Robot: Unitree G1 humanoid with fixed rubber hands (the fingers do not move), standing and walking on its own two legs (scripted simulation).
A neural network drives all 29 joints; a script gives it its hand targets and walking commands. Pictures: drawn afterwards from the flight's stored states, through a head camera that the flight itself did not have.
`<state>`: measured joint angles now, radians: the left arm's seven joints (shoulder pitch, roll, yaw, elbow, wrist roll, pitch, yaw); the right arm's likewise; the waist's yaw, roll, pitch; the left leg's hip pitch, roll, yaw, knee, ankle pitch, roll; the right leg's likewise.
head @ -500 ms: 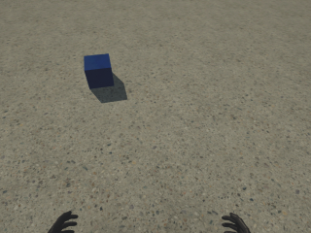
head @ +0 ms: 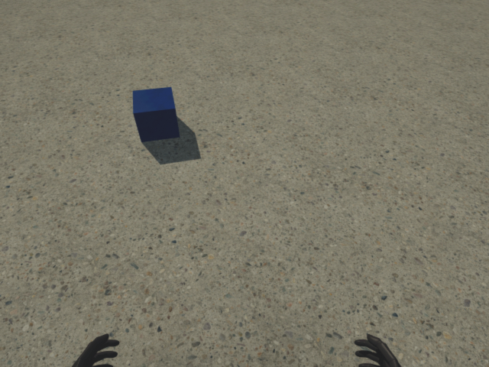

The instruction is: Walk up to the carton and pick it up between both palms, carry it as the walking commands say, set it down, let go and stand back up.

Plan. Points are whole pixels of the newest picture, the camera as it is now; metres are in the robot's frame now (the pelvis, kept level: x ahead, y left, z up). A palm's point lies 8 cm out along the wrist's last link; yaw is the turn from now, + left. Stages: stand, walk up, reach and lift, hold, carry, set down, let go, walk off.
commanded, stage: stand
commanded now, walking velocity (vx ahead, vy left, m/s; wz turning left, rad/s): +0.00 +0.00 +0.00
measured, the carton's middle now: (156, 114) +1.69 +0.55 -0.65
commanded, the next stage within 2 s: walk up in 1.54 s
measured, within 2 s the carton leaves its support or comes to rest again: neither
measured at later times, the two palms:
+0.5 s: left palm out of the picture +0.13 +0.26 -0.08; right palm out of the picture +0.14 -0.25 -0.08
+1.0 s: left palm out of the picture +0.12 +0.27 -0.09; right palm out of the picture +0.13 -0.24 -0.08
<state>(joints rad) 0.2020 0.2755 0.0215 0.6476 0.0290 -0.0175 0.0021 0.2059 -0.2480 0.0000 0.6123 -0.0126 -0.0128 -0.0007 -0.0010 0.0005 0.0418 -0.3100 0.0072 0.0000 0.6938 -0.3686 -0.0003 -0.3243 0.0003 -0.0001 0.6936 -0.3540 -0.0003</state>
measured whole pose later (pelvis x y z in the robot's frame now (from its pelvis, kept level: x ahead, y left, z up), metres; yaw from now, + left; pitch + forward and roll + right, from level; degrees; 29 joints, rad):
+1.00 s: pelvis -0.01 +0.00 +0.00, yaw +0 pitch -1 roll +0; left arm 0.20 0.29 0.02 0.72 0.03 -0.02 0.00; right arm 0.21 -0.26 0.00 0.65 -0.01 -0.02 0.00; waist 0.00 0.00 0.04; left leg -0.31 0.01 0.00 0.69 -0.36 0.00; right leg -0.32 0.00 0.00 0.68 -0.34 0.00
